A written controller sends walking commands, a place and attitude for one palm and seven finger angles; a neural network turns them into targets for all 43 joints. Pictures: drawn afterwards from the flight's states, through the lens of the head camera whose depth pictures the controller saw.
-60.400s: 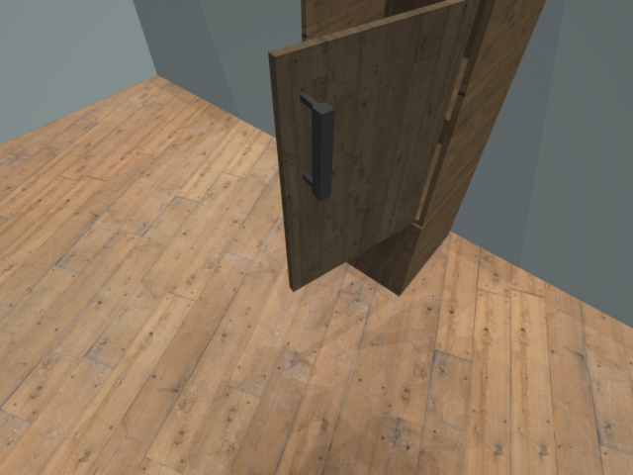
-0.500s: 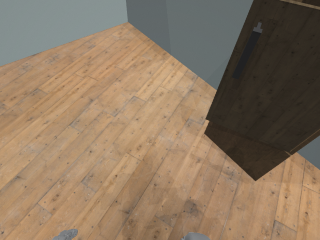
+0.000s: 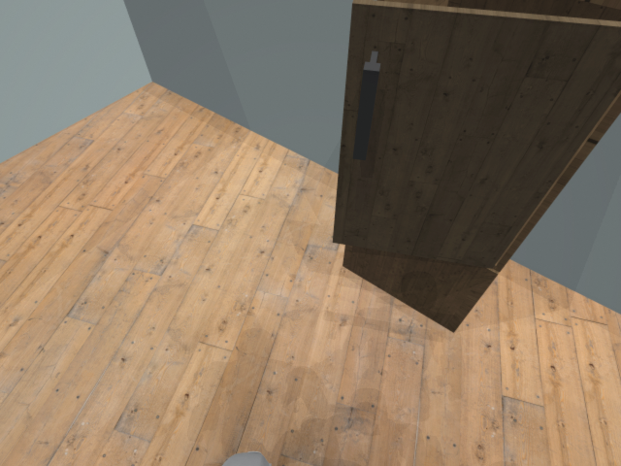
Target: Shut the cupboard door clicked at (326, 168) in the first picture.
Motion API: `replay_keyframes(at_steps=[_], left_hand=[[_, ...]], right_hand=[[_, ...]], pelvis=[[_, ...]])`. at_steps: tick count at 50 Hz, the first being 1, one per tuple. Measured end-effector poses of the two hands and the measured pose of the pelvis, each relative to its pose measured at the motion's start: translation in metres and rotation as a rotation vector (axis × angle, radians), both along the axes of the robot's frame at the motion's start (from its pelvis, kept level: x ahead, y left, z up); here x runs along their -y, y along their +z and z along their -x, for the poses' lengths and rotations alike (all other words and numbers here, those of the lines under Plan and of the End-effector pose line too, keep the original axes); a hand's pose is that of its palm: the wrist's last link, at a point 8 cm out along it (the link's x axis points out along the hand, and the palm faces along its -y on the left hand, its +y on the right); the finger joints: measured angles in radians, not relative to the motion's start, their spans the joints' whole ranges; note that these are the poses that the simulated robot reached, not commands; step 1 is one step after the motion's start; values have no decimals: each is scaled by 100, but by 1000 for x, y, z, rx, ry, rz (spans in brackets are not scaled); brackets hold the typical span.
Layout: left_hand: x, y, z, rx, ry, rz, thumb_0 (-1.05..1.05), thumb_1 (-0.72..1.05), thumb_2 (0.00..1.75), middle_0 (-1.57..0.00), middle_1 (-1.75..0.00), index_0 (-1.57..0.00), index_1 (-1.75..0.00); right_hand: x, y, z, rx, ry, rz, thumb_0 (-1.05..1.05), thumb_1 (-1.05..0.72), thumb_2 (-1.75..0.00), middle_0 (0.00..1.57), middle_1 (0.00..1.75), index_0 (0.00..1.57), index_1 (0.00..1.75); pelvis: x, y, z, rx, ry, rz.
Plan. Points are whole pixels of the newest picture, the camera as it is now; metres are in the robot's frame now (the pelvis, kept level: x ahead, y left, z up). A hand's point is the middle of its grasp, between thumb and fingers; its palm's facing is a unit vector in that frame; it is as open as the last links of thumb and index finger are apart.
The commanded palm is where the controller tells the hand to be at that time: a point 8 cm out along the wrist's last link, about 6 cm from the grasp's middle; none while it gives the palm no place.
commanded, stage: turn to face it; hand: left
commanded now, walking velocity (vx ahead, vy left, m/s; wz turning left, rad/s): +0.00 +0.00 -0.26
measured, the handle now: (366, 108) +0.65 -0.05 +0.09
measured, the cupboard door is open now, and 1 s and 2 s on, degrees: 25 25 25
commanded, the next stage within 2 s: take the last steps up to it in 0.08 s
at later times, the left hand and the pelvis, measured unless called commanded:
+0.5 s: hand (201, 459) +0.15 +0.17 -0.16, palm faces -0.17 -0.95 -0.24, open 7.4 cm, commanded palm none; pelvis +0.04 -0.02 -0.01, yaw -10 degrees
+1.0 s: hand (259, 400) +0.24 +0.11 -0.19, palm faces -0.20 -0.97 -0.15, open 7.4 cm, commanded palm none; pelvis +0.17 -0.06 -0.01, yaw -13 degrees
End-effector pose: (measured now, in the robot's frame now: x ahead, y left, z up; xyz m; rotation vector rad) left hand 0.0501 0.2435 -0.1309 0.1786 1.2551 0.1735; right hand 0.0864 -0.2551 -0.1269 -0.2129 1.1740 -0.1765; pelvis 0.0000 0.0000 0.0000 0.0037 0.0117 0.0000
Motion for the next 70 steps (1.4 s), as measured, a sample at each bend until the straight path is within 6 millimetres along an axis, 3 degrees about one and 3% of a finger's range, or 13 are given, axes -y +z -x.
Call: replay_keyframes(at_steps=[6, 14, 19, 26, 30, 37, 43, 46, 51, 56, 59, 62, 70], left_hand=[[-22, -23, -15, -21, -14, 29, 1, 91, 90, -20, -30, -20, -30], [-29, -8, -44, -25, -91, 22, 1, 91, 90, -20, -30, -20, -30], [-13, 1, -69, -25, -169, 8, 1, 91, 90, -20, -30, -20, -30], [27, 4, -103, 50, -216, -13, 1, 91, 90, -20, -30, -20, -30], [44, 4, -98, 13, -196, -2, 1, 91, 90, -20, -30, -20, -30], [68, -15, -92, -136, -193, 50, 1, 91, 90, -20, -30, -20, -30], [73, -46, -116, -210, -174, 88, 1, 91, 90, -20, -30, -20, -30], [78, -45, -146, -195, -209, 83, 1, 91, 90, -20, -30, -20, -30], [92, -22, -208, -88, -213, 66, 1, 91, 90, -20, -30, -20, -30], [112, -10, -249, -5, -223, 26, 1, 91, 90, -20, -30, -20, -30], [124, -14, -260, 18, -236, -11, 0, 91, 90, -20, -30, -20, -30], [136, -11, -263, -11, -253, -19, 0, 91, 90, -20, -30, -20, -30], [137, -8, -270, 0, -220, 4, 1, 91, 90, -20, -30, -20, -30]], right_hand=[[-24, 1, 1, 29, -16, 33, 1, -91, -90, 20, 30, 20, 30], [-39, 2, 40, -61, -74, 2, 1, -91, -90, 21, 30, 20, 30], [-27, -7, 72, -108, -165, -30, 1, -91, -90, 21, 30, 20, 30], [15, -25, 106, -220, -259, -41, 1, -91, -90, 21, 30, 20, 30], [35, -14, 84, -214, -265, -25, 1, -91, -90, 20, 30, 20, 30], [50, -4, 4, -104, -241, -3, 1, -91, -90, 20, 30, 20, 30], [47, -13, -64, -10, -209, 29, 1, -91, -90, 20, 30, 20, 30], [45, -10, -71, -14, -227, 18, 0, -91, -90, 20, 30, 20, 30], [43, -6, -68, -115, -232, -17, 0, -91, -90, 21, 30, 20, 30], [60, -14, -69, -183, -252, -65, 1, -91, -90, 21, 30, 20, 30], [79, -28, -77, -178, -278, -90, 1, -91, -90, 21, 30, 20, 30], [96, -33, -88, -168, -297, -85, 1, -91, -90, 21, 30, 20, 30], [112, -12, -123, -122, -249, -26, 1, -91, -90, 20, 30, 20, 30]], pelvis=[[-21, -11, -11, 11, -50, 16], [-24, 1, -15, 5, -98, 31], [-12, 1, -22, -1, -142, 25], [21, -8, -41, 8, -163, 18], [33, 0, -59, 9, -174, 8], [47, -1, -97, 2, -184, 20], [50, -21, -141, 20, -203, 35], [56, -18, -155, 29, -230, 17], [68, -3, -173, 16, -213, 28], [91, -1, -187, 12, -202, 32], [110, -13, -196, 12, -212, -6], [114, -12, -202, 9, -209, 3], [106, -2, -206, -4, -202, -12]])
